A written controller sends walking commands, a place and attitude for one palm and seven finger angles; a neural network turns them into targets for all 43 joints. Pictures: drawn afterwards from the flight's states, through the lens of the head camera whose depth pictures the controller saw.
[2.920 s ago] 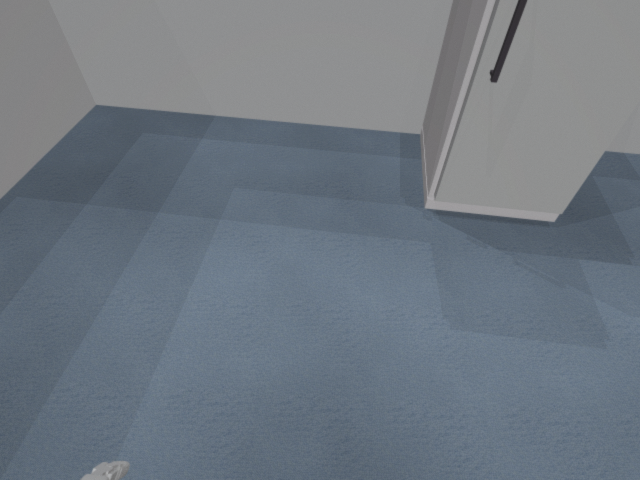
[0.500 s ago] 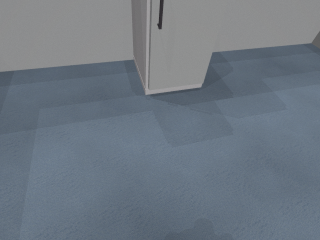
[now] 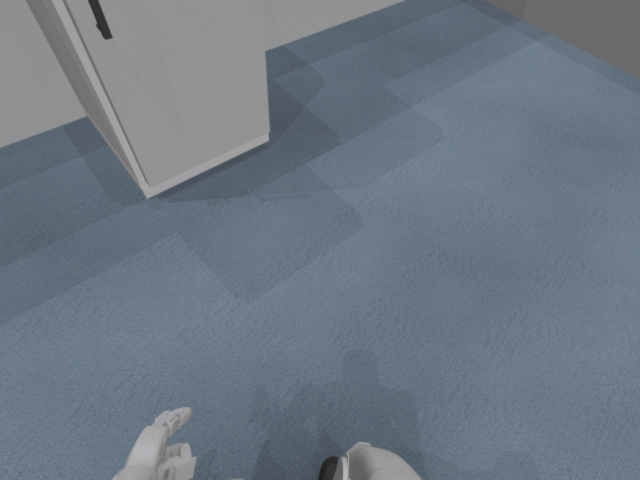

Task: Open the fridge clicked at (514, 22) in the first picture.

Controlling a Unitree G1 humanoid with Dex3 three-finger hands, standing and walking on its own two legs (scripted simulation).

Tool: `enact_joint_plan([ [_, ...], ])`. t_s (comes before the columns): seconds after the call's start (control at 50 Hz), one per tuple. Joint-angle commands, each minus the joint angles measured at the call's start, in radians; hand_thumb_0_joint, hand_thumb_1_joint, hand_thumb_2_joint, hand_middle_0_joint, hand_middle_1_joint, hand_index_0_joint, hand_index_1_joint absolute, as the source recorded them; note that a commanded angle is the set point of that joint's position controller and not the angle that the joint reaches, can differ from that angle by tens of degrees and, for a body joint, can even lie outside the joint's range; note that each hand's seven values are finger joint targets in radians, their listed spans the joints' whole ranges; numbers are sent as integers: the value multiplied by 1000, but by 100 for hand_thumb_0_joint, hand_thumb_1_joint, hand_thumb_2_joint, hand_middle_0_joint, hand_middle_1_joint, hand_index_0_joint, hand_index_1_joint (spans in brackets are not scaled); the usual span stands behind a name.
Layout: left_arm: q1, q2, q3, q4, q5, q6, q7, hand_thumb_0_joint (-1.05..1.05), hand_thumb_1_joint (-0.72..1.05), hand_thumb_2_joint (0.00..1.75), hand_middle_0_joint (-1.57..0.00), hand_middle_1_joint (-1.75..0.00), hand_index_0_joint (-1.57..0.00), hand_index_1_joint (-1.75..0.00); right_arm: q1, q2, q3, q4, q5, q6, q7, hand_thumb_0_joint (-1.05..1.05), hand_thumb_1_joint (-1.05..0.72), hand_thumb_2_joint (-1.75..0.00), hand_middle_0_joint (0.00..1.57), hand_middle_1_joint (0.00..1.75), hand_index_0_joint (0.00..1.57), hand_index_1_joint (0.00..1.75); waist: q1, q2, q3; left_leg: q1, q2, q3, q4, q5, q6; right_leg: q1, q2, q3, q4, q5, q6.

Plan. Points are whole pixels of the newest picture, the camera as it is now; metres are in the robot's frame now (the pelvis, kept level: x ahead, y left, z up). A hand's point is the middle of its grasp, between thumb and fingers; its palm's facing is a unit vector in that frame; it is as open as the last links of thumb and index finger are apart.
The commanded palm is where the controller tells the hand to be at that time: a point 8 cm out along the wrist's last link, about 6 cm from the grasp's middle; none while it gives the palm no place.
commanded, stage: walk to a spot facing it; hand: left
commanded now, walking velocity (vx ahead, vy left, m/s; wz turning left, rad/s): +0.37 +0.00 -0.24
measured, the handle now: out of the picture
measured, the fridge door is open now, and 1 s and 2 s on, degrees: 0 0 0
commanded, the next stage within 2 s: turn to face it in 1.18 s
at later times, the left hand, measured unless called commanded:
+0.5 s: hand (143, 406) +0.23 +0.25 -0.16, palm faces -0.07 -0.98 -0.16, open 7.4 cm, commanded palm none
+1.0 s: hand (262, 219) +0.57 +0.10 -0.14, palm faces -0.30 -0.93 -0.22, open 7.3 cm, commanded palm none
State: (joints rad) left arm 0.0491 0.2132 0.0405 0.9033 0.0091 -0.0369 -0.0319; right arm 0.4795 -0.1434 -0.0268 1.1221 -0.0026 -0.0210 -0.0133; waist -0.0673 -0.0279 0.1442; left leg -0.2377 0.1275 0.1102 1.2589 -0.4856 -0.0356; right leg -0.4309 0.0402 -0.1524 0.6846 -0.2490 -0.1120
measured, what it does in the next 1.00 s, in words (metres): walks ahead, turning right: left foot, then right foot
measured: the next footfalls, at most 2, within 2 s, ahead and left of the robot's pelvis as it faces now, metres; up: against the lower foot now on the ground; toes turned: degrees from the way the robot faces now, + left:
left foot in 0.34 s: +0.29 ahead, +0.15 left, +0.00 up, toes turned +4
right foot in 0.88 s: +0.48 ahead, -0.14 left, +0.00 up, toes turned -27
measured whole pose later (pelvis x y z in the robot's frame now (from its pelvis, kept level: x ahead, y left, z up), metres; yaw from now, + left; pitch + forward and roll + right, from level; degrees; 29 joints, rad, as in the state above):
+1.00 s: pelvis +0.42 -0.04 +0.01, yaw -19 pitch -1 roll +1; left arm 0.15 0.17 0.06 1.02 0.01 -0.06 0.00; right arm 0.39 -0.13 -0.05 1.15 -0.02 -0.01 0.00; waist -0.03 0.02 0.07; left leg -0.37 0.15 0.10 1.26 -0.39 -0.03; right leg -0.34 -0.01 -0.16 0.60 -0.25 -0.08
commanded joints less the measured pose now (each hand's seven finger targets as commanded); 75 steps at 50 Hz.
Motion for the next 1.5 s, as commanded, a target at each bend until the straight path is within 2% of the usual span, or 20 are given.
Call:
enact_joint_plan([
  [0.0,190,156,44,26,4,-15,39,0,90,90,-20,-30,-20,-30,-107,-116,-28,-140,-22,-25,-5,0,-90,-90,20,30,20,30,74,70,-135,-328,81,-93,69,129,-2,218,-342,404,-412,194,-113],
  [0.08,140,126,38,38,14,-28,36,0,90,90,-20,-30,-20,-30,-25,-66,-27,-124,-25,1,10,0,-90,-90,20,30,20,30,2,-42,-139,-242,69,-47,-160,221,-25,65,-238,258,-454,90,-82],
  [0.24,277,139,41,85,13,-30,29,0,90,90,-20,-30,-20,-30,-305,-87,-32,-214,-24,-36,37,0,-90,-90,20,30,20,30,95,-93,-80,-215,-11,2,-573,263,-7,216,-237,331,-409,89,-65],
  [0.3,266,126,43,86,7,-26,33,0,90,90,-20,-30,-20,-30,-175,-137,-46,-169,-27,-53,23,0,-90,-90,20,30,20,30,18,6,-127,107,-37,13,-770,288,11,137,-182,282,-191,188,-17],
  [0.34,285,39,28,52,-2,-32,18,0,90,90,-20,-30,-20,-30,65,-319,-84,-113,-44,-55,11,0,-90,-90,20,30,20,30,-52,360,-263,439,371,-483,-976,205,173,-186,0,81,380,-286,73],
  [0.36,250,73,31,49,10,-26,29,0,90,90,-20,-30,-20,-30,55,-288,-73,-108,-36,-46,2,0,-90,-90,20,30,20,30,-56,345,-251,370,403,-547,-1030,82,181,-226,-44,169,536,-303,69],
  [0.4,184,58,40,59,16,-21,13,0,90,90,-20,-30,-20,-30,-75,-191,-49,-138,-31,-52,1,0,-90,-90,20,30,20,30,-9,125,-71,172,332,-387,-1074,41,161,-275,-124,176,600,-138,74],
  [0.5,284,-4,42,110,26,24,6,0,90,90,-20,-30,-20,-30,-119,-117,-32,-118,-20,-76,-9,0,-90,-90,20,30,20,30,75,154,-77,90,207,-44,-1080,336,103,-191,-152,145,529,35,111],
  [0.74,16,-26,30,36,22,22,-8,0,90,90,-20,-30,-20,-30,24,-135,-42,-31,-33,-59,-10,0,-90,-90,20,30,20,30,11,181,-11,265,230,121,-1019,586,133,-175,-130,15,15,50,89],
  [0.78,77,-7,35,53,23,11,-5,0,90,90,-20,-30,-20,-30,15,-150,-45,-24,-33,-53,-9,0,-90,-90,20,30,20,30,49,158,-62,270,237,147,-896,811,122,-30,-81,-19,-41,-2,56],
  [0.82,338,50,53,135,29,-8,3,0,90,90,-20,-30,-20,-30,-32,-176,-47,-32,-21,-51,-4,0,-90,-90,20,30,20,30,181,109,-214,184,177,210,-560,922,68,330,-27,-49,-148,77,24],
  [0.86,533,245,94,189,13,-22,31,0,90,90,-20,-30,-20,-30,-5,-67,-26,-85,1,-56,7,0,-90,-90,20,30,20,30,210,-245,-396,-350,-45,122,34,-80,-3,766,-478,647,-304,168,-148],
  [0.88,480,260,97,178,-4,-17,39,0,90,90,-20,-30,-20,-30,-79,-92,-33,-93,2,-50,6,0,-90,-90,20,30,20,30,208,-185,-375,-398,-9,-24,136,-58,20,673,-495,661,-387,87,-160],
  [0.92,317,146,61,139,0,-21,43,0,90,90,-20,-30,-20,-30,-156,-82,-38,-94,-15,-44,6,0,-90,-90,20,30,20,30,141,-31,-162,-413,63,-79,112,120,25,385,-423,488,-425,36,-103],
  [1.0,227,55,28,131,13,-41,46,0,90,90,-20,-30,-20,-30,-41,-25,-32,-47,-29,-1,13,0,-90,-90,20,30,20,30,34,-52,-100,-277,71,-49,-86,212,1,139,-312,224,-492,67,-40],
  [1.26,344,86,23,188,16,-47,53,0,90,90,-20,-30,-20,-30,-363,-65,-27,-176,-20,-20,45,0,-90,-90,20,30,20,30,91,-46,-18,-269,8,17,-591,298,24,356,-326,137,-422,372,-22],
  [1.32,346,87,20,197,6,-39,60,0,90,90,-20,-30,-20,-30,-180,-105,-31,-111,-27,-26,27,0,-90,-90,20,30,20,30,10,-9,-131,17,-70,58,-739,434,56,372,-263,7,-124,639,51],
  [1.36,406,17,8,167,-15,-29,57,0,90,90,-20,-30,-20,-30,17,-281,-65,-83,-31,-26,10,0,-90,-90,20,30,20,30,-26,330,-345,443,276,-356,-756,1095,231,18,-81,-50,390,-150,144],
  [1.38,361,29,4,138,-5,-27,64,0,90,90,-20,-30,-20,-30,16,-288,-56,-73,-15,-17,1,0,-90,-90,20,30,20,30,-25,294,-368,396,334,-426,-834,1089,291,-24,-62,56,551,-405,140],
  [1.48,262,7,27,108,3,17,48,0,90,90,-20,-30,-20,-30,-246,-188,-40,-151,-16,-20,-5,0,-90,-90,20,30,20,30,70,133,-184,-1,168,-231,-934,719,198,-14,-152,123,453,-192,174],
])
